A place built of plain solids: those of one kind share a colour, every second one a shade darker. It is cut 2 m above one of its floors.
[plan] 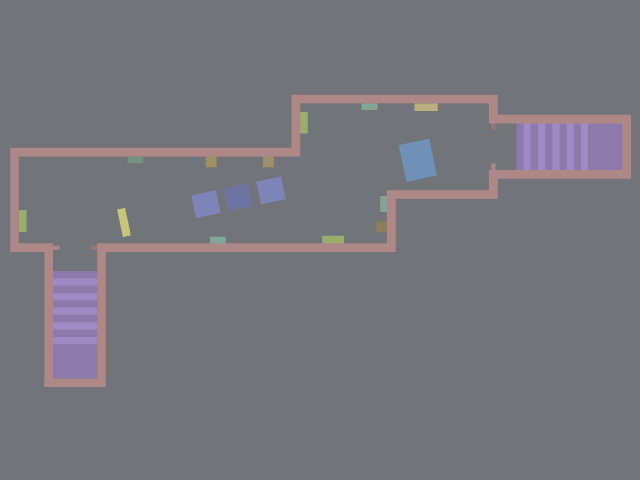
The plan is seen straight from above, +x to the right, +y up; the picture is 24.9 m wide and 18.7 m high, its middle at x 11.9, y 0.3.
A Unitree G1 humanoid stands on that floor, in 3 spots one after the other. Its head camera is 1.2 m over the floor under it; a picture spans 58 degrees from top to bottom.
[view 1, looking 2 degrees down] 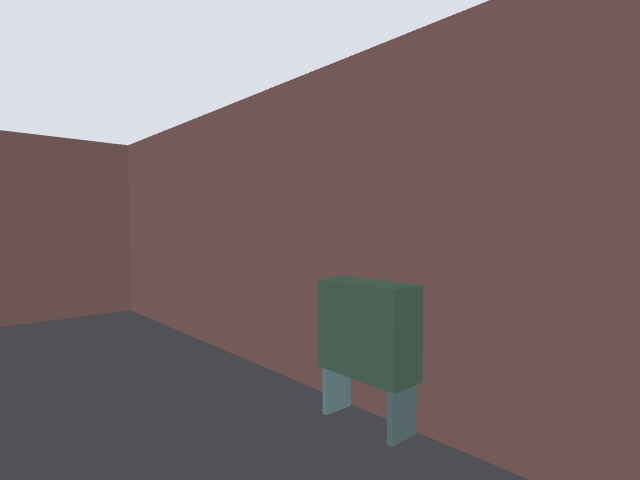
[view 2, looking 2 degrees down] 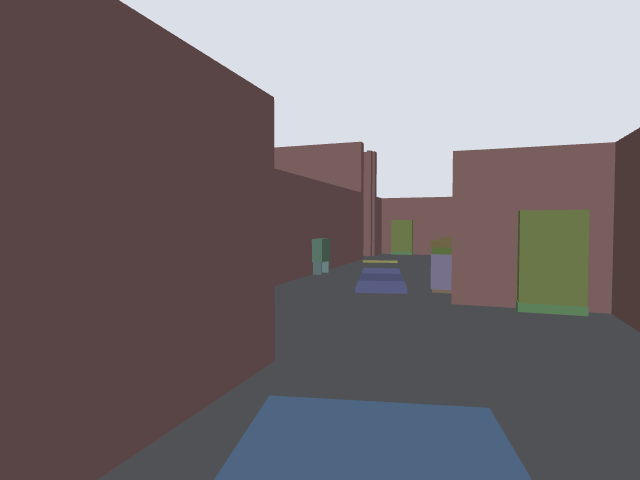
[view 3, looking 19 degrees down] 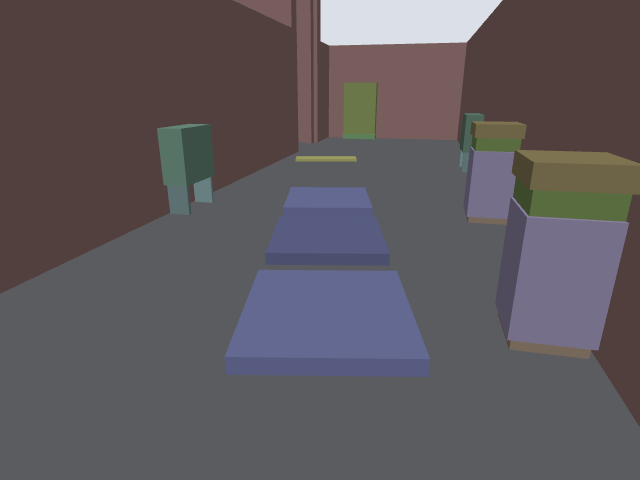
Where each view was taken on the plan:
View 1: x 6.44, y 1.48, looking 138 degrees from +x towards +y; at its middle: wall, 3.09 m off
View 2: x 17.93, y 3.91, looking -160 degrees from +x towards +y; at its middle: firebox_passage_box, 10.33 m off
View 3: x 12.06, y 2.67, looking -167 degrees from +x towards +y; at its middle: duckboard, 3.40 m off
